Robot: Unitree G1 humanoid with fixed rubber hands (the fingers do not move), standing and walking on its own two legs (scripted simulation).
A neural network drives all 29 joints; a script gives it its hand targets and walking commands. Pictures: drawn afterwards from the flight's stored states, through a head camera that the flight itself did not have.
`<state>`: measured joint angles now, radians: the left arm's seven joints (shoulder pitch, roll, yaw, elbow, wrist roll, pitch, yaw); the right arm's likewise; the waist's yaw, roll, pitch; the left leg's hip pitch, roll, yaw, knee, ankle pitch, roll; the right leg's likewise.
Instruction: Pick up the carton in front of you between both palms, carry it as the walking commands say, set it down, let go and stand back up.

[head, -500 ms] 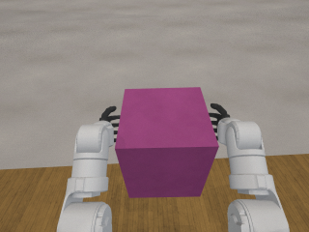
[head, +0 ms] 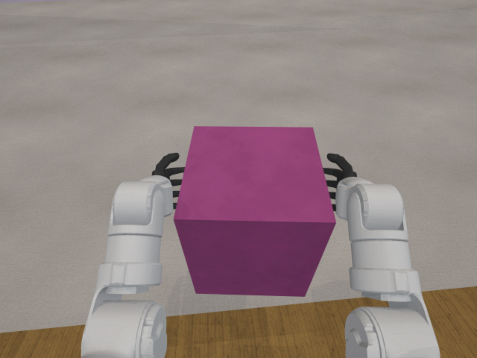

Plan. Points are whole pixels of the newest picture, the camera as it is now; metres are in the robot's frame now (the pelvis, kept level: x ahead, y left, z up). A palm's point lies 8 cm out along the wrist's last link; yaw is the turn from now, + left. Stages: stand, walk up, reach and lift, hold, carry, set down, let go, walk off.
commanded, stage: carry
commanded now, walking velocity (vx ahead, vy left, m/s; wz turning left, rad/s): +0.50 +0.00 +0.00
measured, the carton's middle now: (251, 214) +0.36 +0.00 +0.05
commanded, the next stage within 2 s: none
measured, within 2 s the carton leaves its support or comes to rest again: neither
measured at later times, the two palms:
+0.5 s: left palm (197, 108) +0.66 +0.13 +0.08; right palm (317, 108) +0.67 -0.17 +0.08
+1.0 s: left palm (192, 64) +0.97 +0.18 +0.05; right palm (282, 63) +0.97 -0.12 +0.06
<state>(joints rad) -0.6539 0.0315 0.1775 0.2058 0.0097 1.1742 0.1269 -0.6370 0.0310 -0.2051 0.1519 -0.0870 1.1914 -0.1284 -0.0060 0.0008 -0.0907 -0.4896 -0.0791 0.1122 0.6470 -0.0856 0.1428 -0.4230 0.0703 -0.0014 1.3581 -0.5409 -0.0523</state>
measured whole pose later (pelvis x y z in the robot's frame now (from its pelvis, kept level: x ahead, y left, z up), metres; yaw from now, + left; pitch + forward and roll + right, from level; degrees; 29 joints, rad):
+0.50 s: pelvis +0.31 -0.02 -0.05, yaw +1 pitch +4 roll +0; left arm -0.64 -0.04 0.20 0.15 0.10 1.17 0.13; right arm -0.65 -0.03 -0.19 0.18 -0.01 1.15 -0.12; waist -0.02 0.02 -0.09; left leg -0.32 -0.08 0.02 1.25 -0.55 0.04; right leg -0.49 0.08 -0.14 0.57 -0.03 -0.18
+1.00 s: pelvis +0.62 +0.02 -0.07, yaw +0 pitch +5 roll +1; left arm -0.64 0.03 0.19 0.14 0.01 1.16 0.13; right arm -0.63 0.05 -0.20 0.10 -0.10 1.17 -0.13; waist 0.02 -0.02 -0.07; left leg -0.56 -0.05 0.13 0.60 -0.14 0.12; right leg -0.28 0.05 -0.01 1.12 -0.51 -0.04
